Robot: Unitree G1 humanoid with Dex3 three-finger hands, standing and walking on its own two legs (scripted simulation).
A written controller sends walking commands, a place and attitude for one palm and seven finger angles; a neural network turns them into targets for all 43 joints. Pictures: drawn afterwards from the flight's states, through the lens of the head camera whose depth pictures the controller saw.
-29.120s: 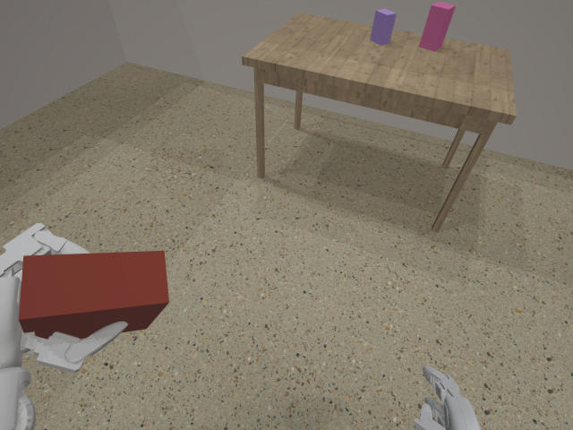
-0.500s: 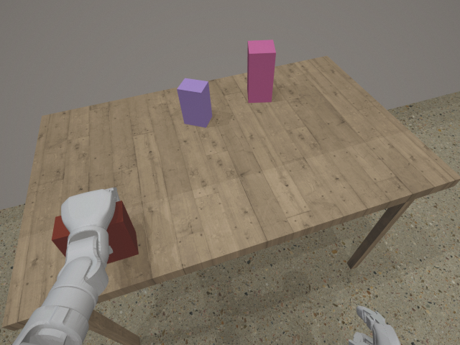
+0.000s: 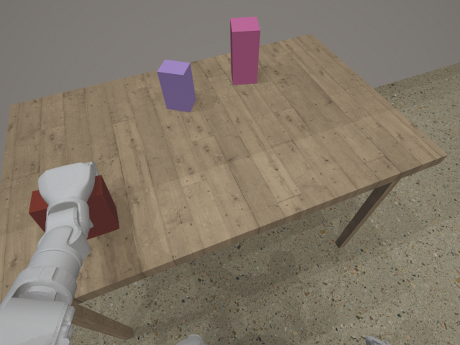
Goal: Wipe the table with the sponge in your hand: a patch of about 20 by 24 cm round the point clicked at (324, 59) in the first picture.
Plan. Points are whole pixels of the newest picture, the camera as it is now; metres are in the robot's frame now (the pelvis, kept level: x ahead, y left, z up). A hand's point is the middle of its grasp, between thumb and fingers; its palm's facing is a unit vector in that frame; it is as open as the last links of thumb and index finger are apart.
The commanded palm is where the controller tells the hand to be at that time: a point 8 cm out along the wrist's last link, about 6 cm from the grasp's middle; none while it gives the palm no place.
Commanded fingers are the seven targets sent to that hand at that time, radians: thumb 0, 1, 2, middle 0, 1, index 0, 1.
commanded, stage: wipe forward along the first lane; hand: left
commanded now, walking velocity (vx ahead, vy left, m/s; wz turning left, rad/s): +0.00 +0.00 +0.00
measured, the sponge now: (82, 217) +0.35 +0.33 -0.04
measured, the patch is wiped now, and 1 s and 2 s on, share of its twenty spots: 0.10 0.25 0.25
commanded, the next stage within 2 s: slide across to the middle lane in 0.72 s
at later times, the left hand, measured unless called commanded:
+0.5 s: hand (72, 181) +0.41 +0.35 +0.01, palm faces -0.12 +0.04 -0.99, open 9.8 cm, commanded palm +0.40 +0.33 +0.03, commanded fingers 0.00 0.10 1.30 -1.20 -1.60 -1.20 -1.60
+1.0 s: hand (73, 166) +0.45 +0.36 +0.01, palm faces -0.14 +0.06 -0.99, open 9.8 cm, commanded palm +0.45 +0.31 +0.05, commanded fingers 0.00 0.10 1.30 -1.20 -1.60 -1.20 -1.60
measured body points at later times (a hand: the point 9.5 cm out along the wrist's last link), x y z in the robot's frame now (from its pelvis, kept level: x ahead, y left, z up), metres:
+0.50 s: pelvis -0.01 +0.02 -0.01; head +0.08 +0.02 +0.43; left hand +0.41 +0.34 +0.06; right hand +0.06 -0.26 -0.14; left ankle +0.03 +0.14 -0.71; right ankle +0.01 -0.13 -0.71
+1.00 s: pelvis +0.00 +0.03 -0.01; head +0.11 +0.04 +0.42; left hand +0.45 +0.35 +0.06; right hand +0.03 -0.25 -0.14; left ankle +0.03 +0.14 -0.71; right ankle +0.01 -0.13 -0.71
